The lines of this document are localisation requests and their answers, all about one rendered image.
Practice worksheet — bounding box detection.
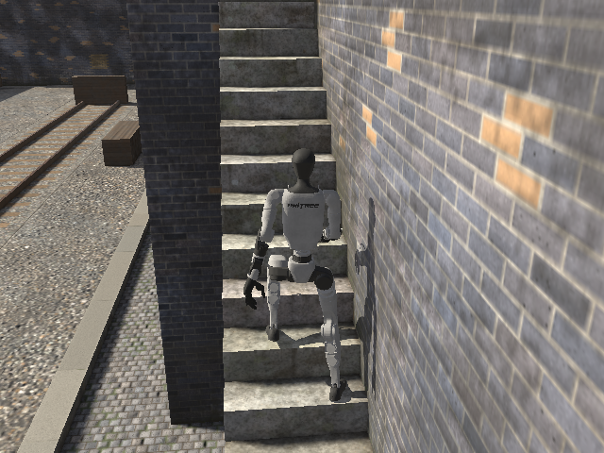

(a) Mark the left robot hand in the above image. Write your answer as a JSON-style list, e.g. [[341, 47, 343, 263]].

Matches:
[[243, 277, 265, 310]]

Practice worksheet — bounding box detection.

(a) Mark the robot right upper arm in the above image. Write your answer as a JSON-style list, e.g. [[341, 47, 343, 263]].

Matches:
[[323, 190, 341, 239]]

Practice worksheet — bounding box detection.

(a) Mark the right robot hand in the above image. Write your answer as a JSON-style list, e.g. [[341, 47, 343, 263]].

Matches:
[[318, 226, 330, 243]]

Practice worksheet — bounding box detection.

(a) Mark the left robot shin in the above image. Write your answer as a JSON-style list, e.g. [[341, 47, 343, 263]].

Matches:
[[267, 267, 280, 329]]

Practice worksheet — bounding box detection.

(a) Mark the right robot foot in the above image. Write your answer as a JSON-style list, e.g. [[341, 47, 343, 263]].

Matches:
[[329, 377, 346, 401]]

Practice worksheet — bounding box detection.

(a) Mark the robot left upper arm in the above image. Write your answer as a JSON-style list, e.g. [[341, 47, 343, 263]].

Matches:
[[259, 189, 284, 243]]

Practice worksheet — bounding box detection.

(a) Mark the right robot forearm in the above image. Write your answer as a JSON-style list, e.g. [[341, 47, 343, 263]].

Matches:
[[323, 228, 342, 241]]

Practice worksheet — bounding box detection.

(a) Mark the left robot forearm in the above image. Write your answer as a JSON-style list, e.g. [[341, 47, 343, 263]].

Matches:
[[247, 228, 269, 280]]

